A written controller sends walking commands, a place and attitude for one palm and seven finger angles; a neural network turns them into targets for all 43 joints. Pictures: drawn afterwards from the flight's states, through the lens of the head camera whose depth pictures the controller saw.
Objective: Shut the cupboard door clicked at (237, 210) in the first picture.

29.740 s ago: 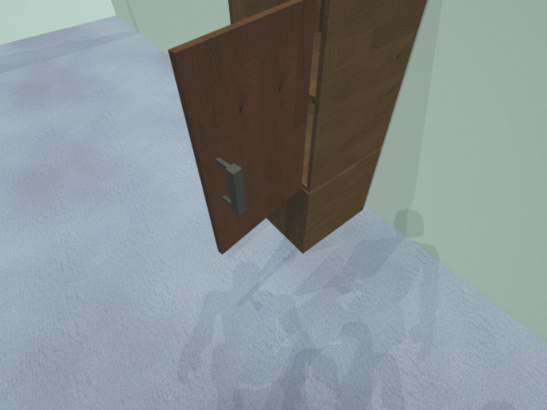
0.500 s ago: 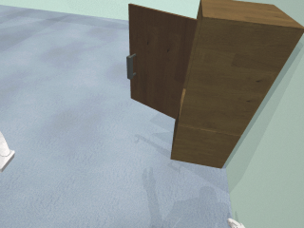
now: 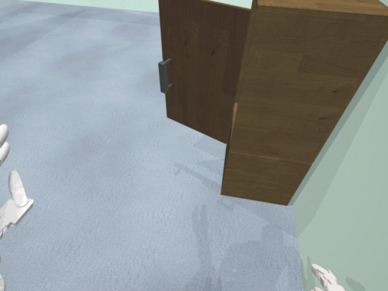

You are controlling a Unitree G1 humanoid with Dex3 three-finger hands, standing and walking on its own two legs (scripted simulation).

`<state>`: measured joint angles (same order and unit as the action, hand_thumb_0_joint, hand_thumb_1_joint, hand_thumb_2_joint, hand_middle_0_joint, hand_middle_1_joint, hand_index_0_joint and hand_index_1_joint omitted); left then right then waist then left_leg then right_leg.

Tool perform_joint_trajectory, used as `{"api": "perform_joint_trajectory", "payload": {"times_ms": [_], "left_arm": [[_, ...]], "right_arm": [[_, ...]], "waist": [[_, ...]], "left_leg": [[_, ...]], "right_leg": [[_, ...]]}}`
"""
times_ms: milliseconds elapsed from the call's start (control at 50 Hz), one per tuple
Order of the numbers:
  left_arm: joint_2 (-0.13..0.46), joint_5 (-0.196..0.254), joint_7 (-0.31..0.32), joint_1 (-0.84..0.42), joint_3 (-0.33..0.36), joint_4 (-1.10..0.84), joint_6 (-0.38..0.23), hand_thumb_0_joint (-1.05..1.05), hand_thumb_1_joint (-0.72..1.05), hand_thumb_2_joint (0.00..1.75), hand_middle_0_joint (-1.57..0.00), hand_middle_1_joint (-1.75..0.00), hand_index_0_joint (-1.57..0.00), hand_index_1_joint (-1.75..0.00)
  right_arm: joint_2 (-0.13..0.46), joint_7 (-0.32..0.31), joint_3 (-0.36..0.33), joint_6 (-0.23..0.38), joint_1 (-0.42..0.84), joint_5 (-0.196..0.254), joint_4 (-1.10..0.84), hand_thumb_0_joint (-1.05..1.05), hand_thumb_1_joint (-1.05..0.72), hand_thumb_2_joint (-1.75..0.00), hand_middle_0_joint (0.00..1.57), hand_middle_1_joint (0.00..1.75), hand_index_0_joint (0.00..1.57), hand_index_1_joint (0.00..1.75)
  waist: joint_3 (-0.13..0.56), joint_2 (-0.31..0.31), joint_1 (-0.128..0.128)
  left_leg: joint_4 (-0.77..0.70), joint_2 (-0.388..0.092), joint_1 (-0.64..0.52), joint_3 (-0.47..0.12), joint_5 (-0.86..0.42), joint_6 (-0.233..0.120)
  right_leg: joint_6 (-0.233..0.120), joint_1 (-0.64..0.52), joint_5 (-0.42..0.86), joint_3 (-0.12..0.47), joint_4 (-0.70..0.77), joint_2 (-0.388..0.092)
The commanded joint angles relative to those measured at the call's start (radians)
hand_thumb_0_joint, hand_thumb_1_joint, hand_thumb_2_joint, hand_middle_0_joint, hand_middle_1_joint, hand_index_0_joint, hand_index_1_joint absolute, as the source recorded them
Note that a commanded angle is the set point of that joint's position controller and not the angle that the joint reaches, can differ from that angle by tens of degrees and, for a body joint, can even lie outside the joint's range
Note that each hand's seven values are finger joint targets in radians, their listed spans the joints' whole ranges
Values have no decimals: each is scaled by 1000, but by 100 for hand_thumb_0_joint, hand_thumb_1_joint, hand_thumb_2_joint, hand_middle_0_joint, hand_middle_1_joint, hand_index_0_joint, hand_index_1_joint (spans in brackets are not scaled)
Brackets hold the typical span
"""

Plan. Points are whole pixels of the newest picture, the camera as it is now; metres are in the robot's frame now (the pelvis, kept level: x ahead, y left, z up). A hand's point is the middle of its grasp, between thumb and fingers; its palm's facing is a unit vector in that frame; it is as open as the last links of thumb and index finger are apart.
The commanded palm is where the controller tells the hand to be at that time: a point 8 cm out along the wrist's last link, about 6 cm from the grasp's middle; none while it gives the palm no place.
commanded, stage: stop stepping back and stand still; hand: left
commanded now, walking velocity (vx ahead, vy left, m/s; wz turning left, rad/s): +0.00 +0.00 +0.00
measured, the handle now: (166, 75) +0.98 +0.19 -0.06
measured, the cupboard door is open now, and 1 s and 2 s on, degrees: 67 67 67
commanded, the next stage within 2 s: let the arm hang, fingers relaxed in 0.82 s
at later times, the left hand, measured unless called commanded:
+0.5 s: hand (20, 196) +0.21 +0.29 +0.16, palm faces +0.41 -0.80 -0.44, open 7.4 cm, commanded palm +0.16 +0.32 +0.19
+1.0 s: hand (38, 229) +0.20 +0.29 +0.08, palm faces +0.27 -0.83 -0.48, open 7.4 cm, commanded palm none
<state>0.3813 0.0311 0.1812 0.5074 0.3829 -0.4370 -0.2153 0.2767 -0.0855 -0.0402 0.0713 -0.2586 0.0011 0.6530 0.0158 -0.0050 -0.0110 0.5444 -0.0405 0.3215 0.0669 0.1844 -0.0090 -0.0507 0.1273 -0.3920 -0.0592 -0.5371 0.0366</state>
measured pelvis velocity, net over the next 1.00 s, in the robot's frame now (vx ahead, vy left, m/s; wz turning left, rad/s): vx -0.01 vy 0.03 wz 0.00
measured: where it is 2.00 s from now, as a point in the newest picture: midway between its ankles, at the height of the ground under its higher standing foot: outside the picture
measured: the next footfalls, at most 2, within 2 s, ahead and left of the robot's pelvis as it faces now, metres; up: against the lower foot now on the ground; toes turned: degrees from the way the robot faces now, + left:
none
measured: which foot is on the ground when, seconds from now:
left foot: down 0.00-1.00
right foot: down 0.00-1.00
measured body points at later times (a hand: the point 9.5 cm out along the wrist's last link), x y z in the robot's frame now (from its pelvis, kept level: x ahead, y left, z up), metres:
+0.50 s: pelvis +0.01 +0.03 +0.01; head +0.01 +0.03 +0.46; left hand +0.19 +0.33 +0.18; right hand +0.16 -0.20 -0.08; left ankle +0.05 +0.12 -0.73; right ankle -0.06 -0.08 -0.73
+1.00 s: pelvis -0.01 +0.03 +0.00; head -0.02 +0.01 +0.45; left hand +0.18 +0.33 +0.11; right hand +0.15 -0.21 -0.10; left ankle +0.06 +0.12 -0.73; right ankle -0.06 -0.08 -0.73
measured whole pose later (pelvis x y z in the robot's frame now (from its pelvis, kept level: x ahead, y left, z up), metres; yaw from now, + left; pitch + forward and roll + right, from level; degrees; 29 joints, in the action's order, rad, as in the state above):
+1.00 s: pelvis -0.01 +0.03 +0.00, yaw +0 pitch +1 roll -1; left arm 0.38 0.00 0.07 0.40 0.23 -0.09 -0.09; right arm 0.27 -0.01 0.01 0.08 -0.19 0.00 0.72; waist 0.04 0.08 -0.02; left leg 0.53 -0.02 0.38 0.08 0.17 -0.04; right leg -0.01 0.18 -0.34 -0.05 -0.49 0.02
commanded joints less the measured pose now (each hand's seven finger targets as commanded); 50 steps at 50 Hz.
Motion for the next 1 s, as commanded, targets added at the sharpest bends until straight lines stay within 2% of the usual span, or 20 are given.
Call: {"api": "perform_joint_trajectory", "payload": {"times_ms": [0, 40, 80, 120, 180, 300, 340, 360, 440, 480, 540, 600, 640, 760, 840, 880, 900, 920, 960, 980], "left_arm": [[224, 8, 12, -83, 146, -255, -63, 0, 90, 90, -20, -30, -20, -30], [259, 3, 9, -40, 195, -273, -62, 0, 90, 90, -20, -30, -20, -30], [234, 6, 3, -57, 174, -302, -67, 0, 90, 90, -20, -30, -20, -30], [231, 11, 4, -21, 182, -290, -63, 0, 90, 90, -20, -30, -20, -30], [214, 25, 1, 61, 184, -271, -47, 0, 90, 90, -20, -30, -20, -30], [211, 36, -3, 78, 180, -201, -9, 0, 90, 90, -20, -30, -20, -30], [226, 33, -3, 44, 180, -204, -1, 0, 90, 90, -20, -30, -20, -30], [202, 33, -6, 28, 152, -205, 1, 0, 90, 90, -20, -30, -20, -30], [228, 22, -1, -39, 149, -256, 1, 0, 90, 90, -20, -30, -20, -30], [209, 21, 0, -41, 132, -263, -4, 0, 90, 90, -20, -30, -20, -30], [236, 19, 5, -15, 164, -273, -9, 0, 90, 90, -20, -30, -20, -30], [207, 22, 5, 1, 150, -250, -15, 0, 90, 90, -20, -30, -20, -30], [225, 23, 6, 37, 178, -224, -14, 0, 90, 90, -20, -30, -20, -30], [184, 25, 2, 25, 134, -207, -11, 0, 90, 90, -20, -30, -20, -30], [207, 22, 7, 4, 146, -211, -7, 0, 90, 90, -20, -30, -20, -30], [188, 20, 5, -14, 123, -215, -4, 0, 90, 90, -20, -30, -20, -30], [12, -44, -140, -47, -295, 538, 131, 0, 90, 90, -20, -30, -20, -30], [4, -42, -161, -60, -277, 560, 213, 0, 90, 90, -20, -30, -20, -30], [-16, -48, -170, -86, -288, 588, 225, 0, 90, 90, -20, -30, -20, -30], [-1, -50, -173, -112, -291, 638, 217, 0, 90, 90, -20, -30, -20, -30]], "right_arm": [[72, -5, -17, 56, 121, 18, -179, 0, -90, -90, 20, 30, 20, 30], [54, -6, -3, 59, 119, 6, -175, 0, -90, -90, 20, 30, 20, 30], [47, -1, 4, 63, 127, 9, -183, 0, -90, -90, 20, 30, 20, 30], [46, 1, 5, 66, 123, 12, -187, 0, -90, -90, 20, 30, 20, 30], [38, 8, 9, 52, 112, 13, -192, 0, -90, -90, 20, 30, 20, 30], [31, 1, 23, 24, 116, 12, -192, 0, -90, -90, 20, 30, 20, 30], [36, -4, 23, 25, 123, 10, -188, 0, -90, -90, 20, 30, 20, 30], [32, -5, 26, 25, 120, 12, -189, 0, -90, -90, 20, 30, 20, 30], [42, -12, 25, 34, 134, 9, -190, 0, -90, -90, 20, 30, 20, 30], [37, -13, 28, 39, 133, 8, -192, 0, -90, -90, 20, 30, 20, 30], [42, -13, 24, 43, 139, 6, -194, 0, -90, -90, 20, 30, 20, 30], [40, -11, 25, 44, 138, 5, -198, 0, -90, -90, 20, 30, 20, 30], [43, -11, 21, 45, 136, 3, -194, 0, -90, -90, 20, 30, 20, 30], [46, -10, 19, 50, 129, 7, -197, 0, -90, -90, 20, 30, 20, 30], [51, -15, 16, 56, 136, 5, -189, 0, -90, -90, 20, 30, 20, 30], [46, -14, 18, 54, 133, 7, -189, 0, -90, -90, 20, 30, 20, 30], [232, 85, -14, 118, 204, 16, 13, 0, -90, -90, 20, 30, 20, 30], [198, 87, -27, 52, 123, 10, 27, 0, -90, -90, 20, 30, 20, 30], [179, 84, -19, 26, 86, -3, 32, 0, -90, -90, 20, 30, 20, 30], [180, 85, -8, 9, 93, -5, 39, 0, -90, -90, 20, 30, 20, 30]], "waist": [[76, 74, 7], [119, 184, 7], [108, 146, 11], [124, 113, 16], [178, 66, 22], [168, 40, 25], [156, 40, 25], [148, 35, 27], [127, 93, 23], [107, 104, 22], [96, 128, 20], [50, 137, 23], [54, 123, 21], [60, 95, 25], [91, 79, 20], [91, 66, 22], [-7, 66, 37], [81, 73, 34], [89, 32, 23], [74, -29, 18]], "left_leg": [[-75, -106, -234, -119, -295, -64], [-89, -131, -211, -159, -396, -81], [-105, -138, -136, -156, -325, -63], [-88, -107, -116, -117, -248, -38], [-43, -82, -143, -76, -296, -19], [-63, -91, -152, -69, -303, -16], [-71, -92, -150, -73, -282, -15], [-79, -91, -150, -76, -272, -15], [-117, -90, -135, -90, -180, -18], [-140, -88, -113, -100, -122, -17], [-162, -81, -86, -107, -22, -15], [-200, -80, -54, -121, 87, -10], [-215, -80, -42, -127, 130, -9], [-219, -78, -73, -122, 118, -4], [-197, -73, -101, -110, 79, -7], [-170, -65, -120, -96, 30, -7], [0, -98, -38, -111, -247, -16], [-8, -101, -117, -86, -263, -7], [-7, -114, -92, -100, -242, -29], [-14, -113, -70, -117, -229, -40]], "right_leg": [[87, 154, 380, 113, 6, -99], [77, 130, 350, 68, -25, -66], [64, 66, 270, 66, 46, -60], [50, 39, 323, 94, 84, -74], [36, 20, 456, 129, 89, -103], [48, 48, 472, 110, 106, -93], [49, 54, 460, 107, 116, -96], [49, 57, 434, 101, 117, -93], [49, 69, 331, 95, 134, -84], [48, 70, 272, 87, 141, -78], [42, 68, 218, 92, 165, -79], [38, 92, 139, 86, 185, -69], [37, 82, 123, 83, 197, -66], [39, 97, 127, 84, 206, -59], [42, 90, 159, 94, 211, -67], [40, 104, 181, 105, 214, -75], [22, 183, 313, 36, 73, -143], [12, 185, 276, 105, 92, -141], [11, 185, 210, 79, 57, -121], [7, 177, 193, 82, 51, -110]]}}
